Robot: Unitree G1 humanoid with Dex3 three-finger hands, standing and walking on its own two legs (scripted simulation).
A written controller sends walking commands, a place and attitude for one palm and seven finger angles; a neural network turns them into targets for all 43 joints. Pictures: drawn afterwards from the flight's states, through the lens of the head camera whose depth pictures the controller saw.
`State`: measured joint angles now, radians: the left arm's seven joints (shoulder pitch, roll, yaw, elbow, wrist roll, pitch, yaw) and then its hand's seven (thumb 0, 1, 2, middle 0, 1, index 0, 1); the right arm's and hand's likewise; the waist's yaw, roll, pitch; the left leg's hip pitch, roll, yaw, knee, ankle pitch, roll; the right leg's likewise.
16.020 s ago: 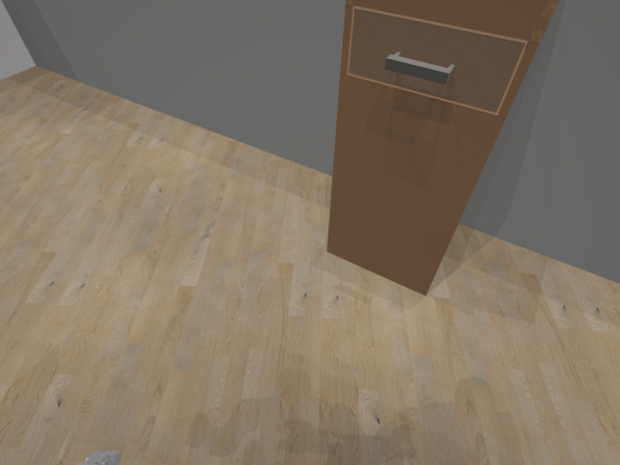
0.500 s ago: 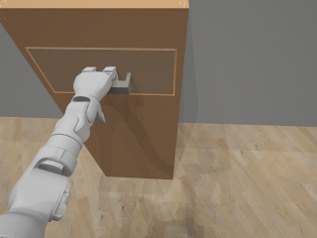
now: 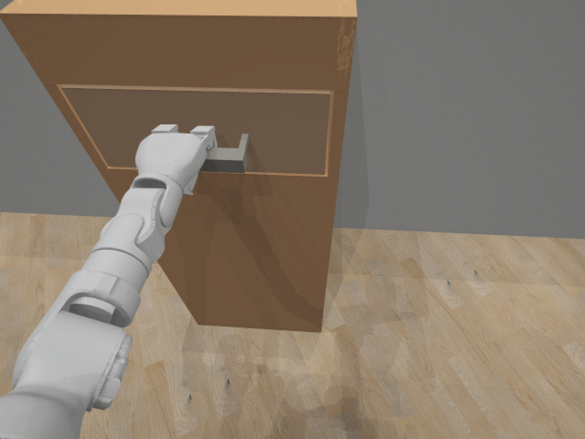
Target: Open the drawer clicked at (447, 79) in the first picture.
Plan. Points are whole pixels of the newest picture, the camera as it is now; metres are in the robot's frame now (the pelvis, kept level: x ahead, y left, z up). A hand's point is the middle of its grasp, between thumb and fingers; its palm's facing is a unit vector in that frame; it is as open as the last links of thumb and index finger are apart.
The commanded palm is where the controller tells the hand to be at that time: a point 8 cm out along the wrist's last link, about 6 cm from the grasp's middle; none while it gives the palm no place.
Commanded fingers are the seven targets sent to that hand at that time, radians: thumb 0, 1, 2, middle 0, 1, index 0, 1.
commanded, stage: pull the drawer open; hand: left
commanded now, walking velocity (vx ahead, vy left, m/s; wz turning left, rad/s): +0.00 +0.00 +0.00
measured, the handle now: (200, 148) +0.51 +0.14 +0.11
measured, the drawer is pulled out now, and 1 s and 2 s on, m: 0.00 0.10 0.21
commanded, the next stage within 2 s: none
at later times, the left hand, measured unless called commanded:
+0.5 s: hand (178, 203) +0.42 +0.17 +0.08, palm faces +0.01 -0.06 -1.00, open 5.9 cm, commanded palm +0.39 +0.17 +0.15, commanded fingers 0.00 0.90 0.90 -0.40 -1.35 -0.40 -1.35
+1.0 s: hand (166, 239) +0.36 +0.17 +0.09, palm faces +0.00 -0.06 -1.00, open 5.9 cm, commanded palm +0.33 +0.17 +0.15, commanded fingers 0.00 0.90 0.90 -0.40 -1.35 -0.40 -1.35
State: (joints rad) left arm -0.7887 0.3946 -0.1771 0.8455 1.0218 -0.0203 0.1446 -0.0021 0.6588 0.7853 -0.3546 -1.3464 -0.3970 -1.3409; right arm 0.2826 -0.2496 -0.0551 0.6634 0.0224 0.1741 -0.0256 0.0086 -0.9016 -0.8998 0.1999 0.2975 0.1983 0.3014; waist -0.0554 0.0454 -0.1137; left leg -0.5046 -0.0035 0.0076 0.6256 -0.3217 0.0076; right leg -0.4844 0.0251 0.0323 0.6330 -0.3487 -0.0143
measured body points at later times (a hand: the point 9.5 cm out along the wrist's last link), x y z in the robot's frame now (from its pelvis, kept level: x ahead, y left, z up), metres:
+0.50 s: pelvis +0.01 +0.00 +0.00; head +0.04 -0.02 +0.45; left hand +0.42 +0.17 +0.14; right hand +0.11 -0.26 -0.13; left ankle -0.01 +0.12 -0.72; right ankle -0.03 -0.11 -0.72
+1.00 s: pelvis +0.00 -0.01 +0.00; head +0.02 -0.04 +0.45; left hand +0.35 +0.17 +0.14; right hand +0.19 -0.23 -0.11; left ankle -0.01 +0.12 -0.72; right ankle -0.03 -0.11 -0.72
